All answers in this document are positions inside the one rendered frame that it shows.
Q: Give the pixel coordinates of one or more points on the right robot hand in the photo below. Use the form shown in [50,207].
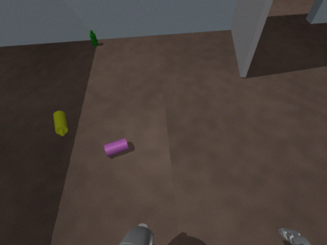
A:
[293,237]

